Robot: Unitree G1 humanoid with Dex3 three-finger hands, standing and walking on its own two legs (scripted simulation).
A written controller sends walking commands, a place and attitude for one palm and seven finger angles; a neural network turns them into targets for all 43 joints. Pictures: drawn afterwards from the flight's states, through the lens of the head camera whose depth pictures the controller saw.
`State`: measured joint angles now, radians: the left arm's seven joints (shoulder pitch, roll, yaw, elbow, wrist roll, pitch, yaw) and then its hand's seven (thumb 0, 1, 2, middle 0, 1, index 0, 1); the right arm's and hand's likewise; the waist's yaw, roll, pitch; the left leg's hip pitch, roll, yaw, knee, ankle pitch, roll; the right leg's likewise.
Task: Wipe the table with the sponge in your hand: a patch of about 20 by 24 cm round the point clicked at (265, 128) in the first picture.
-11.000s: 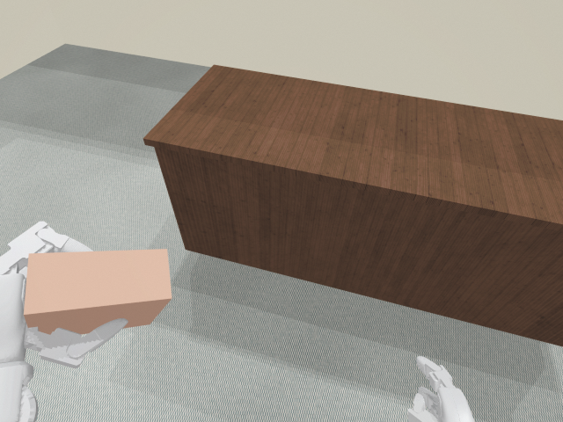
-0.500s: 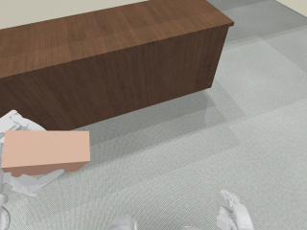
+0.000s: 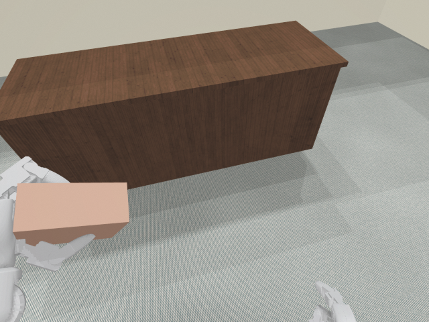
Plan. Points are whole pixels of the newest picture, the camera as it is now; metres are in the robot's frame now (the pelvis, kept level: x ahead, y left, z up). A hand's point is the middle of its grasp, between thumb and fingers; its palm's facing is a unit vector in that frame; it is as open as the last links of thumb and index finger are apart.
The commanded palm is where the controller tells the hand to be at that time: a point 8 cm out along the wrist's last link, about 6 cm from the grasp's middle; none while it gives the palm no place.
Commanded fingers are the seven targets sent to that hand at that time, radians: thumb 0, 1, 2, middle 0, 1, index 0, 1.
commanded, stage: take the last steps up to it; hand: left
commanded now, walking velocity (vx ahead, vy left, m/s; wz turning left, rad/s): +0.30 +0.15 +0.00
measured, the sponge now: (89, 214) +0.23 +0.20 +0.16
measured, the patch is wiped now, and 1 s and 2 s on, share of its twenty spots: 0.00 0.00 0.00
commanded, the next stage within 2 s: none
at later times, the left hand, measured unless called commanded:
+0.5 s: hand (48, 153) +0.32 +0.29 +0.19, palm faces +0.34 -0.82 -0.46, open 10.0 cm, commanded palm +0.26 +0.33 +0.19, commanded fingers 0.00 0.10 1.30 -1.20 -1.60 -1.20 -1.60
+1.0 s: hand (45, 112) +0.43 +0.35 +0.18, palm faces +0.37 -0.82 -0.44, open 10.0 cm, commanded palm +0.37 +0.40 +0.19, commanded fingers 0.00 0.10 1.30 -1.20 -1.60 -1.20 -1.60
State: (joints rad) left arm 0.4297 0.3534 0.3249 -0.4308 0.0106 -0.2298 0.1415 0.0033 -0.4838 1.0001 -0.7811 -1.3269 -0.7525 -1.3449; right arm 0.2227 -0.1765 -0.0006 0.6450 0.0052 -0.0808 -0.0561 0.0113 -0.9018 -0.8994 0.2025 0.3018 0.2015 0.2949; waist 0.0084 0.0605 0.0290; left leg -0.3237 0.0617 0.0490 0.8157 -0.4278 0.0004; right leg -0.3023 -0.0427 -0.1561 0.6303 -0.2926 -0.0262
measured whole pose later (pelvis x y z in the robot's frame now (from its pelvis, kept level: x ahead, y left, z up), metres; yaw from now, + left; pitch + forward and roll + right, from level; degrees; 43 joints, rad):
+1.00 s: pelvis +0.20 +0.12 +0.00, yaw -2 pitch -1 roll +2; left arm 0.43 0.40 0.38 -0.53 0.00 -0.27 0.16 0.00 -0.49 1.00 -0.78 -1.33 -0.75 -1.34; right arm 0.17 -0.22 -0.07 0.59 0.01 -0.07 -0.07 0.01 -0.91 -0.90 0.20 0.30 0.20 0.29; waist 0.01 -0.05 0.10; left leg -0.36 0.07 0.16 0.62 -0.23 0.01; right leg -0.34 -0.14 -0.06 0.97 -0.54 0.03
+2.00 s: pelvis +0.39 +0.19 +0.01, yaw +0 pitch +0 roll +2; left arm 0.46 0.36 0.35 -0.46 -0.02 -0.23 0.13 0.00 -0.49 1.00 -0.79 -1.32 -0.76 -1.34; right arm 0.19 -0.18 0.01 0.68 0.01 -0.05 -0.05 0.01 -0.90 -0.90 0.21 0.30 0.21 0.30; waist 0.02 0.05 0.07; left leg -0.47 0.03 0.07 1.07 -0.40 -0.03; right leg -0.30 -0.09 -0.17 0.64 -0.34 -0.04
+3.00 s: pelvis +0.44 +0.29 +0.02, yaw -4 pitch -2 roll +0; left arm 0.43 0.40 0.33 -0.44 -0.02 -0.28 0.08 0.00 -0.49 1.00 -0.79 -1.32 -0.76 -1.34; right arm 0.23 -0.25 -0.03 0.55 0.01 -0.15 -0.02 0.01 -0.90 -0.90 0.20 0.30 0.20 0.29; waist 0.01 -0.06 0.06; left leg -0.22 -0.04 0.07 0.48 -0.23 0.07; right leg -0.25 -0.01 -0.08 0.46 -0.18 -0.02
